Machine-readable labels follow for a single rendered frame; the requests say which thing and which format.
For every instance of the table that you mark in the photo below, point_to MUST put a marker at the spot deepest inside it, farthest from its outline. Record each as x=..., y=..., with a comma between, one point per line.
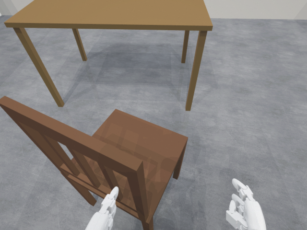
x=187, y=15

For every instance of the left robot hand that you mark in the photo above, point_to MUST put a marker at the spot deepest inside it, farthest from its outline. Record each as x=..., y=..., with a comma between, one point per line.
x=103, y=220

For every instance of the right robot hand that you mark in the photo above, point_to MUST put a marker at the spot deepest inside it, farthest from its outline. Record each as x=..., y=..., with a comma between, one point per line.
x=250, y=216

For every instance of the chair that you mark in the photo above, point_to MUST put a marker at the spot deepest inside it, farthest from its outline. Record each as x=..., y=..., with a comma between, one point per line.
x=135, y=155

